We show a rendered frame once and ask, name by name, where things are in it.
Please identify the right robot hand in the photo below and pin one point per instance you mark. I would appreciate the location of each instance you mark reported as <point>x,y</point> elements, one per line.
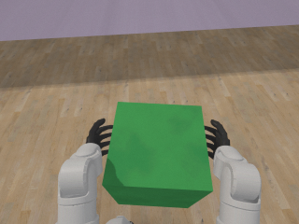
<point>221,138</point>

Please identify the carton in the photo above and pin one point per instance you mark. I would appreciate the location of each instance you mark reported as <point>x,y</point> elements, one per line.
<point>158,156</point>

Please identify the right robot forearm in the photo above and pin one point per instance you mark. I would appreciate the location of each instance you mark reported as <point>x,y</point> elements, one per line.
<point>240,189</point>

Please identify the left robot forearm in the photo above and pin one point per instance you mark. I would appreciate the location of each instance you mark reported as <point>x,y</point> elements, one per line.
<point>77,186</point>

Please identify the left robot hand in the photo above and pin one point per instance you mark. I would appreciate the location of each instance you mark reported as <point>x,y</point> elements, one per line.
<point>96,137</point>

